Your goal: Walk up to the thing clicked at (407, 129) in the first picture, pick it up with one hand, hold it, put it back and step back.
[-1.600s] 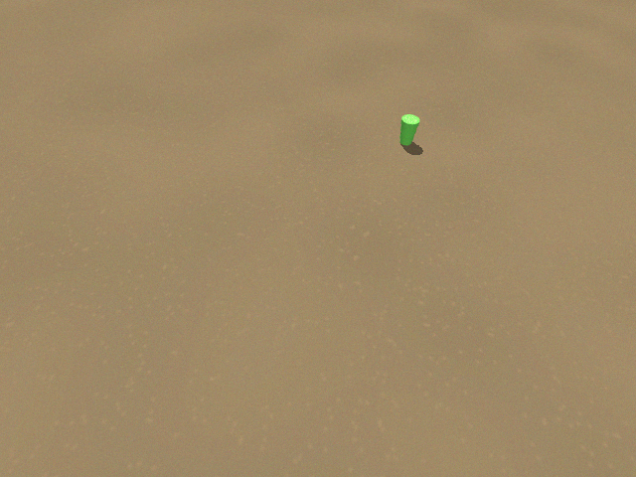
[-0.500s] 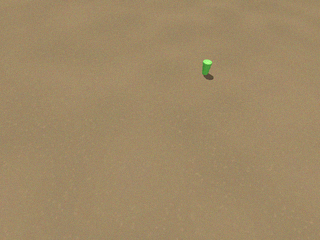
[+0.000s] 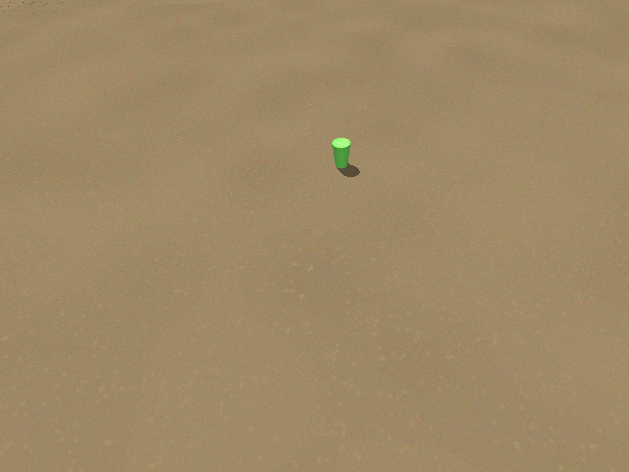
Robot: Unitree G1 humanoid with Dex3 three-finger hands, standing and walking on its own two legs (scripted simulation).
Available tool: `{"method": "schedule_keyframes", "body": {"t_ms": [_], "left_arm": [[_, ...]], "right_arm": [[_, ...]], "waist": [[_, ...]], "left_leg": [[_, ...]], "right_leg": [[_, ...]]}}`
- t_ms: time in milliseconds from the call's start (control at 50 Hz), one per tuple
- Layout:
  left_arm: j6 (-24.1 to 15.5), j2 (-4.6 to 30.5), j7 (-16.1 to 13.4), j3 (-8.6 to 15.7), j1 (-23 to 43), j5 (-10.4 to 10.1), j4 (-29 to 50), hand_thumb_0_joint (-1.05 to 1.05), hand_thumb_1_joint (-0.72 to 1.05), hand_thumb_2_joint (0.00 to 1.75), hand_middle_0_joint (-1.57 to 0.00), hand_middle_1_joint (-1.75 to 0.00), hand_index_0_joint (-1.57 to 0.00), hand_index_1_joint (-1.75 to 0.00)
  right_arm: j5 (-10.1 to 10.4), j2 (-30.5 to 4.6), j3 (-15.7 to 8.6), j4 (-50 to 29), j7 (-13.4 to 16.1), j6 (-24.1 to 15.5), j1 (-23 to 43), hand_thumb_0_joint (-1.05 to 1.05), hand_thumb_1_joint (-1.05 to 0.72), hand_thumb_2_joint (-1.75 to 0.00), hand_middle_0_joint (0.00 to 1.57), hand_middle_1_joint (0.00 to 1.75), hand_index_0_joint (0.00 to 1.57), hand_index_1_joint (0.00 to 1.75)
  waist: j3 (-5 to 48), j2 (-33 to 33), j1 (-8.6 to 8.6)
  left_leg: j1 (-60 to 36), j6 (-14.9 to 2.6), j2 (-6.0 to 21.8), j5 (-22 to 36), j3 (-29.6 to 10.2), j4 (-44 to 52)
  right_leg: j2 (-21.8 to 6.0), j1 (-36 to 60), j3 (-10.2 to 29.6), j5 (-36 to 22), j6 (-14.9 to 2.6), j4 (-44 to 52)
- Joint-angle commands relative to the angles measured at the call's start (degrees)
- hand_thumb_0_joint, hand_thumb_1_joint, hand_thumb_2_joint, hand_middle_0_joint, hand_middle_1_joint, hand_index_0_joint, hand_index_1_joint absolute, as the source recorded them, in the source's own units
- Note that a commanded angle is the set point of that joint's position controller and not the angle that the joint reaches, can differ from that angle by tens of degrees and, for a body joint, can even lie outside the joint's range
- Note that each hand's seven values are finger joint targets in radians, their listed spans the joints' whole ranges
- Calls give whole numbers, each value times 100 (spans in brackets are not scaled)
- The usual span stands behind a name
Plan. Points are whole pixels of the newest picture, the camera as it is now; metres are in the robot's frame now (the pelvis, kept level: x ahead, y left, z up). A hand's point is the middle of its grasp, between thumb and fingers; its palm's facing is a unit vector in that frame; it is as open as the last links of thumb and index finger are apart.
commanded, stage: walk up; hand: left
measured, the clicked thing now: (341, 154) +1.73 +0.04 -0.69
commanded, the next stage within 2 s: none
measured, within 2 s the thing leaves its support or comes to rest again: neither
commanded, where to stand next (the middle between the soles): +1.39 -0.15 m, yaw -9 degrees
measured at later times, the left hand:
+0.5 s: hand (176, 335) +0.37 +0.30 -0.14, palm faces -0.17 -0.93 -0.34, open 7.4 cm
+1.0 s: hand (269, 194) +0.72 +0.18 -0.10, palm faces -0.18 -0.92 -0.36, open 7.4 cm
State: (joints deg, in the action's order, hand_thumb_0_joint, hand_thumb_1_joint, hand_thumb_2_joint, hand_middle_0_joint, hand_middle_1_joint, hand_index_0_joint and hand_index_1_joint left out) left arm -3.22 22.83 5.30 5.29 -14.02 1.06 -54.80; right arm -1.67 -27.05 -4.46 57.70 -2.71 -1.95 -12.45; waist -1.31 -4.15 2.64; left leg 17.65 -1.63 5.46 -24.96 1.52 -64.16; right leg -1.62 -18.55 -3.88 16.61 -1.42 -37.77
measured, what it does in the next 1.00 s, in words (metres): walks ahead: left foot, then right foot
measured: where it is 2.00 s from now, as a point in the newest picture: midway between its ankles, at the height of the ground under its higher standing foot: (364, 278)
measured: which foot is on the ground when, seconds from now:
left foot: up 0.00-0.32, down 0.34-0.86, up 0.88-1.00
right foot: down 0.00-0.38, up 0.40-0.80, down 0.82-1.00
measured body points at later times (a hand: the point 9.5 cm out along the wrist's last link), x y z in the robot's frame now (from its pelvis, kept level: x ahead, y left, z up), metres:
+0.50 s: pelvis +0.29 +0.03 +0.01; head +0.31 +0.05 +0.46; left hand +0.38 +0.35 -0.12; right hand +0.35 -0.30 -0.07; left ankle +0.35 +0.13 -0.72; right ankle +0.19 -0.11 -0.63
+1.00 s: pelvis +0.56 -0.05 +0.01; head +0.57 -0.07 +0.46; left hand +0.73 +0.23 -0.08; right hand +0.54 -0.36 -0.12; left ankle +0.50 +0.12 -0.63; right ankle +0.60 -0.15 -0.72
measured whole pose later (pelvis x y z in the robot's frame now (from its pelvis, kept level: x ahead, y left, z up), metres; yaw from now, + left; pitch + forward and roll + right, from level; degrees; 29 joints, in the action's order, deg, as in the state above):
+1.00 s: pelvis +0.56 -0.05 +0.01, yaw -11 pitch -3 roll +1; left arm -5.1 20.6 3.1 2.3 -10.8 -0.6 -48.6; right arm 0.4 -23.1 -1.7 51.3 -2.0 -3.2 -18.0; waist -5.2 -1.3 0.2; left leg 19.0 -2.3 2.2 -21.7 -0.1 -65.2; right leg -0.9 -16.4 -3.2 11.5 -2.6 -30.6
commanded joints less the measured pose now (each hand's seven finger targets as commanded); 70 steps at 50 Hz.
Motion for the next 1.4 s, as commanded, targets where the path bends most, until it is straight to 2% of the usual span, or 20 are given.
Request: {"method": "schedule_keyframes", "body": {"t_ms": [0,120,240,320,360,380,480,600,740,800,820,840,860,960,1120,1200,1280,1300,1340,1380], "left_arm": [[-192,1845,-217,373,85,-116,405,0,90,90,-20,-30,-20,-30],[-308,1680,-211,292,-33,-106,681,0,90,90,-20,-30,-20,-30],[-289,1669,-223,258,-414,-64,689,0,90,90,-20,-30,-20,-30],[-227,1372,-308,127,-432,-82,822,0,90,90,-20,-30,-20,-30],[-207,867,-357,-70,-1010,-209,876,0,90,90,-20,-30,-20,-30],[-171,1482,-440,23,-938,-187,754,0,90,90,-20,-30,-20,-30],[-174,1260,-242,22,-575,-239,583,0,90,90,-20,-30,-20,-30],[-68,1086,-6,4,348,-112,932,0,90,90,-20,-30,-20,-30],[-72,1034,40,41,1016,-53,961,0,90,90,-20,-30,-20,-30],[-130,1345,-108,217,-241,-40,648,0,90,90,-20,-30,-20,-30],[-165,1709,-194,372,-992,-20,512,0,90,90,-20,-30,-20,-30],[-213,2149,-253,469,-1071,-7,624,0,90,90,-20,-30,-20,-30],[-189,2192,-282,475,-900,-123,604,0,90,90,-20,-30,-20,-30],[-266,1449,-409,210,-78,-249,756,0,90,90,-20,-30,-20,-30],[-396,1553,-339,259,-17,-54,1018,0,90,90,-20,-30,-20,-30],[-381,1550,-314,230,-198,-51,949,0,90,90,-20,-30,-20,-30],[-311,1577,-313,188,-91,10,983,0,90,90,-20,-30,-20,-30],[-282,1332,-327,99,-273,-1,967,0,90,90,-20,-30,-20,-30],[-210,1039,-379,2,-885,-153,935,0,90,90,-20,-30,-20,-30],[-192,1562,-439,29,-314,-65,825,0,90,90,-20,-30,-20,-30]], "right_arm": [[151,-1029,-224,-604,-62,-255,-42,0,-90,-90,20,30,20,30],[6,-963,-312,-1008,-232,-188,494,0,-90,-90,20,30,20,30],[15,-665,-281,-1276,-224,-354,1195,0,-90,-90,20,30,20,30],[-88,-1069,-532,-682,-65,-431,-1003,0,-90,-90,20,30,20,30],[-116,-1720,-736,-777,51,-474,-1642,0,-90,-90,20,30,20,30],[87,-1821,-791,-878,37,-449,-1164,0,-90,-90,20,30,20,30],[195,-1017,-371,-1098,74,-522,-426,0,-90,-90,20,30,20,30],[130,-1144,-343,-1256,36,-603,-318,0,-90,-90,20,30,20,30],[135,-1214,-364,-1149,65,-450,-697,0,-90,-90,20,30,20,30],[116,-1012,-271,-1234,121,-394,-778,0,-90,-90,20,30,20,30],[118,-665,-148,-1259,101,-389,-1153,0,-90,-90,20,30,20,30],[170,-314,3,-1327,89,-373,-1523,0,-90,-90,20,30,20,30],[205,-1010,-148,-1195,159,-330,-1293,0,-90,-90,20,30,20,30],[265,-707,-89,-1005,118,-244,-1056,0,-90,-90,20,30,20,30],[62,-676,-236,-1219,-145,-162,-139,0,-90,-90,20,30,20,30],[53,-615,-241,-1249,-221,-296,239,0,-90,-90,20,30,20,30],[21,-899,-397,-901,-160,-335,-698,0,-90,-90,20,30,20,30],[-25,-1120,-482,-708,-87,-378,-1327,0,-90,-90,20,30,20,30],[5,-1771,-603,-924,20,-443,-1476,0,-90,-90,20,30,20,30],[186,-1529,-554,-984,51,-394,-1114,0,-90,-90,20,30,20,30]], "waist": [[-285,1188,-207],[-548,846,-90],[-305,743,198],[938,-108,-830],[1503,-1294,-930],[1431,-964,-793],[55,-188,-375],[-646,-227,-384],[-231,-71,-549],[701,661,171],[1366,1553,419],[1487,2332,277],[1237,1831,391],[137,1104,-264],[-418,1044,-136],[-281,1058,-5],[88,528,-568],[419,-206,-884],[645,-1370,-792],[242,-258,-746]], "left_leg": [[1459,-72,376,916,-428,258],[1702,271,336,1469,-111,1623],[884,197,73,2006,146,3180],[-2367,-249,-229,1537,253,3683],[-3973,-908,1965,-534,-3673,4652],[-3594,-1504,2346,-976,-4265,4929],[-1101,-769,1085,2055,-770,5002],[-760,-1066,1086,2075,-36,5441],[-1240,-748,964,2683,253,4720],[-1059,-415,589,3641,595,2421],[-263,-287,127,2434,645,899],[1248,-68,-544,-394,432,-101],[1849,-34,-478,-547,5,-552],[918,-66,-59,768,-593,89],[1446,252,210,1567,-349,1937],[511,130,151,2110,-104,2974],[-1107,-65,-237,1429,274,3178],[-1921,-236,-214,836,92,3468],[-2827,-1117,1919,-851,-4075,5099],[-1985,-1362,1892,52,-3478,4999]], "right_leg": [[-1203,836,2474,1702,-719,2758],[-1066,568,1707,1591,-977,3013],[-944,1148,1126,-750,-880,2353],[-384,294,478,-2211,-475,-816],[791,-2115,635,1243,-160,-2927],[339,-2296,1159,1192,-311,-3534],[-199,-1311,1040,-70,-59,-2724],[-471,-1534,541,-660,207,-908],[-147,-446,-76,-1411,-106,443],[137,1530,-50,-964,-358,877],[-563,2688,1071,51,-433,1125],[-1991,3670,3537,241,-943,1568],[-2249,3668,4437,-129,-1436,1921],[-1103,1186,1400,-2820,-627,1927],[-1286,638,974,137,-1112,2729],[-1210,544,668,-368,-939,2241],[-1051,107,558,-765,-761,936],[-649,-201,197,-1189,-619,-542],[535,-2244,217,1392,-178,-2976],[-49,-2131,950,999,-209,-3402]]}}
